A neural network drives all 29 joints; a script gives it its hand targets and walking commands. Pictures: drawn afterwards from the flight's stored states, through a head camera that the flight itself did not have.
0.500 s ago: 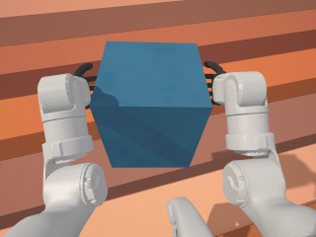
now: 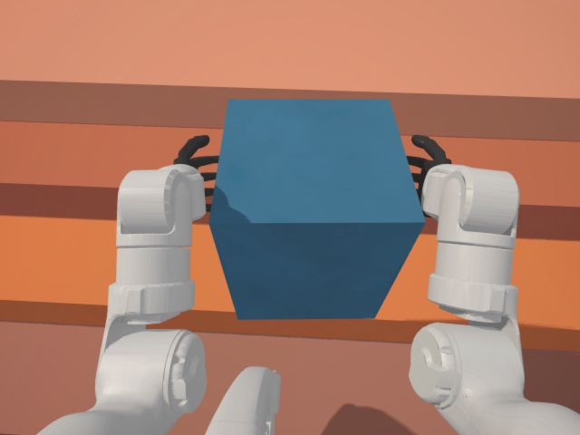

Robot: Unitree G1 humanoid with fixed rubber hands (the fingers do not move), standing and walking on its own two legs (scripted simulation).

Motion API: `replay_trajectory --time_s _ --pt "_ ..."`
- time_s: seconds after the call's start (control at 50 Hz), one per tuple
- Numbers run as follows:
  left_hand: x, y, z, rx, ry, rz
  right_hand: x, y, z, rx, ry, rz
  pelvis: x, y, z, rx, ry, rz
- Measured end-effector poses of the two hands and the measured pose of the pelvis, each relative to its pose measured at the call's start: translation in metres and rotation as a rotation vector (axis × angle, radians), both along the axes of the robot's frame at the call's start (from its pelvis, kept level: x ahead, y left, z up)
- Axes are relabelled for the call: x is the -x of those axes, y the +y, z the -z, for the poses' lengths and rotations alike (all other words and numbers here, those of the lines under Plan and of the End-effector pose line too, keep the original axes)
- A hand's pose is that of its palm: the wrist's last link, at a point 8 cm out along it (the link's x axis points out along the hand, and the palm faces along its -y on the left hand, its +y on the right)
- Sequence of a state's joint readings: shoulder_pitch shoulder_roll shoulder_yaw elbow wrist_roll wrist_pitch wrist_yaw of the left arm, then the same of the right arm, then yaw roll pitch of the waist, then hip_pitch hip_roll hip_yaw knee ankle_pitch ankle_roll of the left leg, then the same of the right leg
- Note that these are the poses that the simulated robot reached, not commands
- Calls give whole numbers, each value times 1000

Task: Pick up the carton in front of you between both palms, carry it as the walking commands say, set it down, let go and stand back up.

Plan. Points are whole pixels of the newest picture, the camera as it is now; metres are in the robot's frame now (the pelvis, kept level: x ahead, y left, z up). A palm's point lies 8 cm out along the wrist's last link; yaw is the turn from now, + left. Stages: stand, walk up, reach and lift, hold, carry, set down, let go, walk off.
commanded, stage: carry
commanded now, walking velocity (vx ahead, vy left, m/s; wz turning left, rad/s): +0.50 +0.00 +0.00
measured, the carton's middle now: (307, 218) +0.40 +0.03 +0.08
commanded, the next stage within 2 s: none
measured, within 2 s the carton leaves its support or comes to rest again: neither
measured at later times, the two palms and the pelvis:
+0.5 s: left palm out of the picture +0.69 +0.13 +0.31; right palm out of the picture +0.65 -0.16 +0.32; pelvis +0.30 +0.04 +0.15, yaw -2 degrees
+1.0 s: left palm out of the picture +0.97 +0.14 +0.49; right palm out of the picture +1.00 -0.16 +0.49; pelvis +0.60 -0.05 +0.31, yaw +0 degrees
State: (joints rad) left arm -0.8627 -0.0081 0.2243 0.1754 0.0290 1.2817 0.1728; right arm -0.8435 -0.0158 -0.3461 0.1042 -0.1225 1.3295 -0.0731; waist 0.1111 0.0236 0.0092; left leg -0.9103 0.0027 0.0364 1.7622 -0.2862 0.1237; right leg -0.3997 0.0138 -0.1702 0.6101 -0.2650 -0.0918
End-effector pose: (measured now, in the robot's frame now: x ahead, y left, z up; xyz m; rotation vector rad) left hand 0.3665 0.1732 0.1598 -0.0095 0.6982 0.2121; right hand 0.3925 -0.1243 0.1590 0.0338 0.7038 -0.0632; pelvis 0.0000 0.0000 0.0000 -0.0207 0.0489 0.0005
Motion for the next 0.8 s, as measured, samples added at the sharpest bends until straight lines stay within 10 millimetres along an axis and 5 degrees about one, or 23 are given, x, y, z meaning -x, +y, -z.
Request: replay_trajectory --time_s 0.16,0.32,0.4,0.46,0.64,0.8 --pt "-103 -17 -80 -68 -69 61 -86 -18 -62 -17 -74 31 -106 16 -27 -73 -13 24" --pt "-236 -37 -93 -4 67 182 -171 -36 -81 57 68 145 -212 41 -71 -107 18 30" --pt "-278 -46 -104 51 116 204 -196 -43 -99 97 118 177 -245 40 -112 -90 2 31" --pt "-306 -45 -131 60 85 202 -228 -43 -130 97 88 183 -274 38 -139 -61 -4 40" --pt "-413 -35 -215 80 -68 151 -359 -36 -233 133 -65 134 -389 6 -178 11 3 20" --pt "-503 -24 -237 10 34 7 -507 -25 -253 76 29 -14 -505 -41 -216 51 16 20"
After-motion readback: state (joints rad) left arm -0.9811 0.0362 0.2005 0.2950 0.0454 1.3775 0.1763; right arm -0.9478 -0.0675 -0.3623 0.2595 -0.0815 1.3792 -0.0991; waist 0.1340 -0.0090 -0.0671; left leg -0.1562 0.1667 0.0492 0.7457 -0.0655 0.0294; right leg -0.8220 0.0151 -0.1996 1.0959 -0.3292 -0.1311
